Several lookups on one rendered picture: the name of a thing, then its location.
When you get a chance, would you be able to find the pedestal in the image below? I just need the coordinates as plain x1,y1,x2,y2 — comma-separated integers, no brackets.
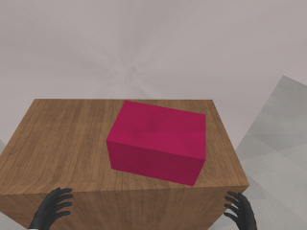
0,99,249,230

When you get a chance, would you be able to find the left robot hand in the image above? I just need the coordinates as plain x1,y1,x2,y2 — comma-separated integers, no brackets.
28,187,73,230

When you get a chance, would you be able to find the carton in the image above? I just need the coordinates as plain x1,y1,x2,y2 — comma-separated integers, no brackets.
106,101,206,186

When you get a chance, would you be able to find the right robot hand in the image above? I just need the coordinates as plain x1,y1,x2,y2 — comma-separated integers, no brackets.
224,191,257,230

